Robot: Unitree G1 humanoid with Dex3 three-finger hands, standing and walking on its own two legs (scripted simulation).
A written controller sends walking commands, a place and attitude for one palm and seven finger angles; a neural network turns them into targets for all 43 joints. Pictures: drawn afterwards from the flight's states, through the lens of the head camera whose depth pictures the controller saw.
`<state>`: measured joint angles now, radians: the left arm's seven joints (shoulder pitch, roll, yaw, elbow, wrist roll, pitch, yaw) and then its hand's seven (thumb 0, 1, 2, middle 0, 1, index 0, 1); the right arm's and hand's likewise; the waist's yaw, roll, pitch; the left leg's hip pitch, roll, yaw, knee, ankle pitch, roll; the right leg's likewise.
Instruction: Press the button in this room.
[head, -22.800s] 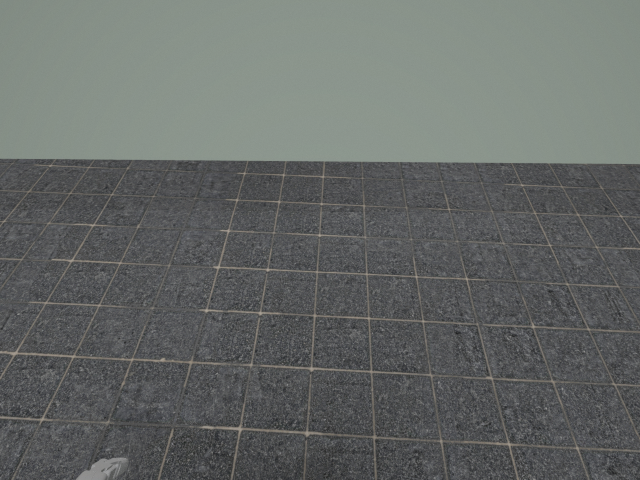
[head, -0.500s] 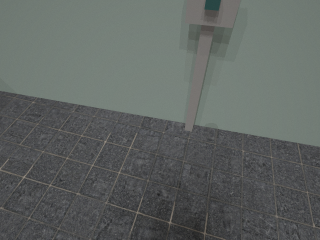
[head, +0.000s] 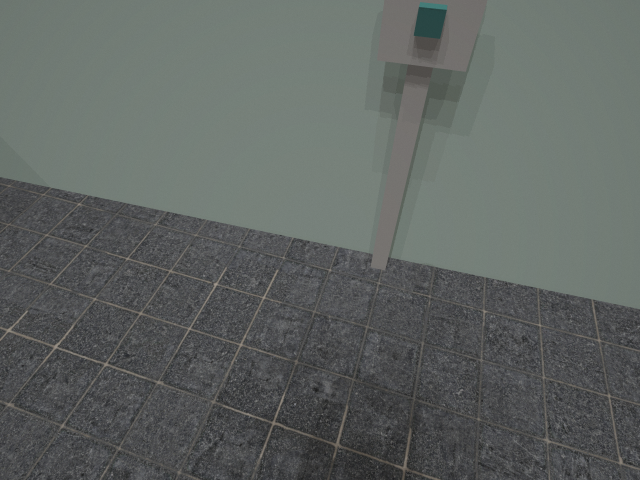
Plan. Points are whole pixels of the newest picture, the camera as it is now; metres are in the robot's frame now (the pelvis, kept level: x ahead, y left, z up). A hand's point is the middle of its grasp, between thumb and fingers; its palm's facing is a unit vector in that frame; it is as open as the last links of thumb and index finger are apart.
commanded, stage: look at it before walking up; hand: left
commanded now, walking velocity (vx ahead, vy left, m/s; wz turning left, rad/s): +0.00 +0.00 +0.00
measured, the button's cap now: (430, 20) +0.96 -0.15 +0.16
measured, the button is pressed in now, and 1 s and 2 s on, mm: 0 0 0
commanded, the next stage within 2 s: walk to a spot facing it in 0.24 s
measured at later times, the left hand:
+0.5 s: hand out of the picture +0.06 +0.24 -0.16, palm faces -0.05 -0.95 -0.31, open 7.4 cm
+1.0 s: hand out of the picture +0.07 +0.14 -0.17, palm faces -0.23 -0.94 -0.26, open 7.3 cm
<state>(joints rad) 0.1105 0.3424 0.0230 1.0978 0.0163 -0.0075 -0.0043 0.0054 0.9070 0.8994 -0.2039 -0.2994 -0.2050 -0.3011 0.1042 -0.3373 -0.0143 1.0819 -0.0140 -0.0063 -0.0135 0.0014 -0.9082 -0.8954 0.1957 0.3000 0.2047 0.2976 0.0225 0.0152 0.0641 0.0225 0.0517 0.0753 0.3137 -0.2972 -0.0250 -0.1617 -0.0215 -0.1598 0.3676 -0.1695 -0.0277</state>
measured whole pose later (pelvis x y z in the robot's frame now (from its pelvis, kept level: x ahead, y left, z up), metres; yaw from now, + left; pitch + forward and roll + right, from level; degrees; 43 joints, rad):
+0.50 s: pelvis -0.01 +0.01 +0.00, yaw -3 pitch -2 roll +0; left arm 0.13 0.30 0.01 1.09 0.01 0.02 0.01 0.01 0.91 0.90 -0.20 -0.30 -0.21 -0.30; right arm 0.17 -0.30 -0.01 1.09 -0.02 0.00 -0.03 0.00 -0.91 -0.90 0.20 0.30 0.21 0.30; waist 0.02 0.00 0.07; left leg -0.01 0.04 0.13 0.34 -0.30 -0.01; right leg -0.22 -0.03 -0.11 0.40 -0.15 -0.02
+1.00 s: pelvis -0.01 -0.04 -0.01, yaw -17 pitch +1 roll +2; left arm 0.24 0.19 0.05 0.96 0.02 0.03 -0.01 0.01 0.91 0.90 -0.21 -0.30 -0.21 -0.30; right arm 0.07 -0.25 -0.06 0.94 -0.02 0.05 -0.02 0.00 -0.91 -0.90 0.20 0.30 0.20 0.30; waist 0.04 0.01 0.14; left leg -0.49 0.06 -0.02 1.12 -0.37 -0.07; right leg -0.31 0.06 0.01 0.50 -0.20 -0.09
